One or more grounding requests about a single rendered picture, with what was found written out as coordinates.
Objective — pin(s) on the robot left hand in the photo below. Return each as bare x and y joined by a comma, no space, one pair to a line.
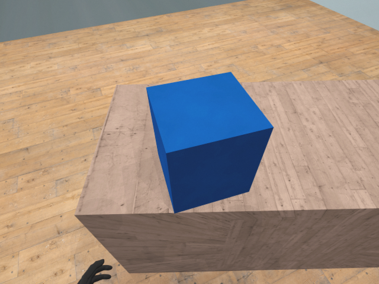
89,277

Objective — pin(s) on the carton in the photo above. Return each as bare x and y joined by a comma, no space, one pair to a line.
210,137

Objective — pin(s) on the pedestal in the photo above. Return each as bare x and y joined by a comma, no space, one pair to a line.
313,204

